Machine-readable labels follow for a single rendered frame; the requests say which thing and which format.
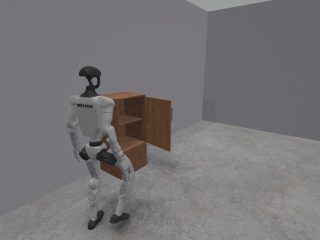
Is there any left robot shin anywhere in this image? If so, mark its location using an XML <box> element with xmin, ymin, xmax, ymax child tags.
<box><xmin>88</xmin><ymin>179</ymin><xmax>101</xmax><ymax>221</ymax></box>

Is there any robot left upper arm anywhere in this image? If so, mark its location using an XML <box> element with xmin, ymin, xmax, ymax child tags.
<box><xmin>66</xmin><ymin>95</ymin><xmax>80</xmax><ymax>129</ymax></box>

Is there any robot right hand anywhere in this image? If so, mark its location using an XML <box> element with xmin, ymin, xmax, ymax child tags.
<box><xmin>118</xmin><ymin>157</ymin><xmax>133</xmax><ymax>179</ymax></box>

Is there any cupboard door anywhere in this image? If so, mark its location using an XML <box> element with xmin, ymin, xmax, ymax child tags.
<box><xmin>144</xmin><ymin>96</ymin><xmax>171</xmax><ymax>152</ymax></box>

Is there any right robot forearm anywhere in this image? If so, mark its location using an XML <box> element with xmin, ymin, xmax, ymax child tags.
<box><xmin>106</xmin><ymin>126</ymin><xmax>125</xmax><ymax>161</ymax></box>

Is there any left robot forearm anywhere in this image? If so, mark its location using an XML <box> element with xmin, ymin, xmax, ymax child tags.
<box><xmin>66</xmin><ymin>126</ymin><xmax>81</xmax><ymax>148</ymax></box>

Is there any robot left hand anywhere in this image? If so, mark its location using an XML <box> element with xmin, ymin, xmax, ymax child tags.
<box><xmin>73</xmin><ymin>144</ymin><xmax>83</xmax><ymax>163</ymax></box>

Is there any humanoid robot head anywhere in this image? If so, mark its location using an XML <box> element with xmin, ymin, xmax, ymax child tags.
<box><xmin>79</xmin><ymin>66</ymin><xmax>101</xmax><ymax>98</ymax></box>

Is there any robot right upper arm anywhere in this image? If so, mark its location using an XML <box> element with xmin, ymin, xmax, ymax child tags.
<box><xmin>99</xmin><ymin>96</ymin><xmax>115</xmax><ymax>136</ymax></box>

